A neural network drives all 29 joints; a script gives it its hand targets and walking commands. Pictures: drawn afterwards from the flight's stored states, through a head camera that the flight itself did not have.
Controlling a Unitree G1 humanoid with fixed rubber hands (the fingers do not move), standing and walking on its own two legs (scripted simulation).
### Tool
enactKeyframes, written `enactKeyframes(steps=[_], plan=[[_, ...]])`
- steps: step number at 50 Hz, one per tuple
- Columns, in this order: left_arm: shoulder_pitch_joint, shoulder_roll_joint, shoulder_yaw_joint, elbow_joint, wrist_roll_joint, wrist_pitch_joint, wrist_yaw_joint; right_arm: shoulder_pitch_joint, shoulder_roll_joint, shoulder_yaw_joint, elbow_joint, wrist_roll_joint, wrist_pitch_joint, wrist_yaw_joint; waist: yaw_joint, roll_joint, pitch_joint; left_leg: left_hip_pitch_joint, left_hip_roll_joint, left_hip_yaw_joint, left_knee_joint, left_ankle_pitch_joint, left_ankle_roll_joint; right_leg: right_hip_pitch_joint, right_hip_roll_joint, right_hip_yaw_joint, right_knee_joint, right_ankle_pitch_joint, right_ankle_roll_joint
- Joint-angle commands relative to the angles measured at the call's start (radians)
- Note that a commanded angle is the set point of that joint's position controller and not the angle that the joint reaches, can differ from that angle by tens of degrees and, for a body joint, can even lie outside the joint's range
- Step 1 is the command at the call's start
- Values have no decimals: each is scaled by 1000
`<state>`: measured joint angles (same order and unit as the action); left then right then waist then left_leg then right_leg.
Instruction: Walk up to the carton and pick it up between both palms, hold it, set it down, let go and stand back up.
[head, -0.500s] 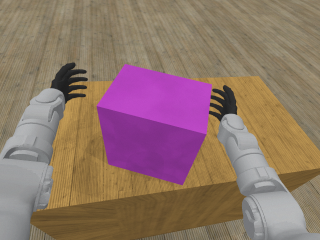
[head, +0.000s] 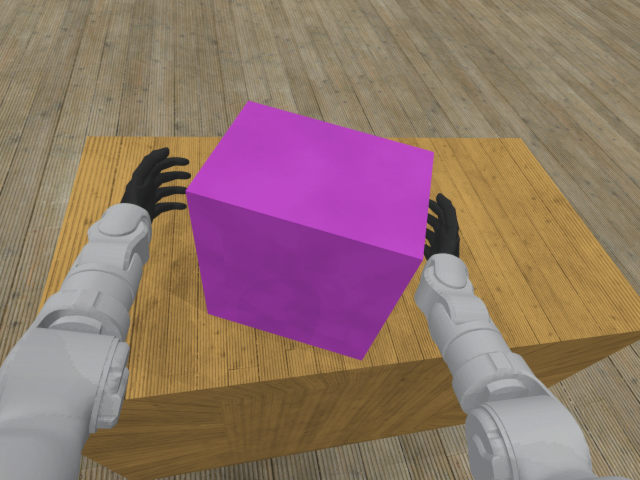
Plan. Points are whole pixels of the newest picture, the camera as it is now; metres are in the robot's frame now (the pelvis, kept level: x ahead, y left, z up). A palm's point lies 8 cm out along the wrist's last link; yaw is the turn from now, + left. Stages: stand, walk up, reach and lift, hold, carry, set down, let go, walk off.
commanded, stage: reach and lift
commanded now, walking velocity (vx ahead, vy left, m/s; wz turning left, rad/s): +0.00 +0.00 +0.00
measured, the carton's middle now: (309, 241) +0.42 -0.06 +0.04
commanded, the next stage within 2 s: none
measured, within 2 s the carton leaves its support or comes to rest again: neither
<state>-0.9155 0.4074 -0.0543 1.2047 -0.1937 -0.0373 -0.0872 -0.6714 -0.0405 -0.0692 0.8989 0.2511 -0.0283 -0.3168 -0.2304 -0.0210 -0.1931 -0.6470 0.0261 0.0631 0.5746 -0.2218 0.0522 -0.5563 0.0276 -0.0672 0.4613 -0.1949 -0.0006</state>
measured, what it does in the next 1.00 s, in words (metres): stands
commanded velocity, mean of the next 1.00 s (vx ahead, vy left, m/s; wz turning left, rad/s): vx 0.00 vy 0.00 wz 0.00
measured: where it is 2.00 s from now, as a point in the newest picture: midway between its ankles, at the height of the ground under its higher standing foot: outside the picture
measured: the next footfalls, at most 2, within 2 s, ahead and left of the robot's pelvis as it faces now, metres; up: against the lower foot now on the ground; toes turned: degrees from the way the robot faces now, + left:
none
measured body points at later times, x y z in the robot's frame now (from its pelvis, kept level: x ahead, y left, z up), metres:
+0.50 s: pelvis +0.00 +0.02 +0.00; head +0.06 +0.06 +0.44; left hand +0.49 +0.12 +0.07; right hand +0.37 -0.22 +0.06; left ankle +0.02 +0.08 -0.73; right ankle +0.00 -0.12 -0.73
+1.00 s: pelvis -0.01 +0.00 +0.00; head +0.06 +0.05 +0.44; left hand +0.48 +0.11 +0.07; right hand +0.37 -0.22 +0.06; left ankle +0.02 +0.08 -0.73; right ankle +0.00 -0.12 -0.73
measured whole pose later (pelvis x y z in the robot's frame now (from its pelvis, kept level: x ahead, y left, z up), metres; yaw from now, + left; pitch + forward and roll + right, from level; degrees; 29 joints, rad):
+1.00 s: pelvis -0.01 +0.00 +0.00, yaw -1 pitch +17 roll -3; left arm -0.97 0.28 0.04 1.21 -0.06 -0.03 -0.06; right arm -0.73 0.02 -0.23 0.94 0.11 -0.08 -0.33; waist -0.21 -0.02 -0.18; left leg -0.67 0.02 0.09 0.57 -0.21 0.06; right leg -0.60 0.02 -0.04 0.48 -0.18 0.00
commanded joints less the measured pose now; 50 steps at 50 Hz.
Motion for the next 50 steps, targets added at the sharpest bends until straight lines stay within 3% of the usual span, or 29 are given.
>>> enactKeyframes(steps=[1,6,8,11,14,18,20,21,28,30,31,36,38,42,48,50], plan=[[-574,134,21,-193,1,-55,2,-486,-123,-4,-211,-7,-62,9,14,202,-617,635,-3,-95,28,384,-84,58,2,1,-15,414,25],[-622,86,15,-256,6,-63,21,-509,-113,-27,-236,-27,-72,24,25,229,-658,699,12,-104,39,409,-100,-11,11,-13,-25,336,9],[-599,58,12,-221,13,-54,19,-500,-92,-21,-197,-40,-61,26,19,207,-612,692,16,-109,32,382,-95,-14,10,-11,-33,315,5],[-609,36,23,-210,39,-47,24,-521,-87,-37,-171,-49,-65,38,37,224,-582,695,28,-118,16,356,-103,-41,8,-20,-34,264,-2],[-627,20,28,-261,41,-59,34,-526,-77,-53,-204,-61,-82,41,34,216,-641,721,34,-125,32,397,-112,-44,14,-26,-24,286,3],[-624,-3,53,-247,81,-47,41,-534,-76,-63,-171,-76,-85,48,49,237,-618,721,34,-117,37,428,-119,-46,14,-24,-23,285,-5],[-590,-2,64,-205,94,-39,38,-518,-60,-36,-147,-66,-82,46,60,198,-596,712,31,-113,37,430,-107,-27,15,-21,-25,294,-1],[-594,-5,55,-205,81,-41,37,-529,-69,-49,-166,-71,-89,43,45,180,-602,708,36,-123,33,420,-109,-26,17,-27,-19,302,5],[-619,-43,79,-267,101,-46,49,-529,-22,-36,-190,-78,-99,37,59,179,-637,712,35,-114,36,468,-109,-2,17,-20,-11,355,4],[-639,-35,76,-252,110,-44,52,-546,-29,-47,-161,-87,-93,37,57,190,-623,696,34,-113,29,429,-106,-16,19,-20,-10,320,-1],[-627,-28,76,-239,103,-46,52,-540,-27,-44,-175,-90,-89,33,52,168,-622,689,33,-111,27,396,-98,-17,15,-19,-9,311,3],[-646,-54,71,-242,106,-43,53,-559,-7,-50,-171,-97,-77,25,50,175,-615,668,28,-111,16,376,-93,-6,7,-14,-6,332,3],[-616,-67,72,-191,110,-33,40,-550,20,-34,-164,-101,-73,22,57,156,-592,651,24,-99,14,367,-79,10,4,-10,-13,326,-1],[-649,-74,79,-227,113,-52,40,-564,42,-45,-177,-110,-81,17,57,157,-629,617,20,-89,2,340,-70,31,2,-7,-6,324,2],[-670,-93,93,-205,151,-62,24,-569,79,-98,-155,-178,-88,28,51,193,-637,613,15,-78,-8,316,-73,33,-6,-6,-19,297,-6],[-656,-108,108,-182,167,-64,16,-568,102,-101,-149,-195,-94,31,53,177,-608,599,12,-72,-10,313,-67,60,-10,1,-22,315,-2]])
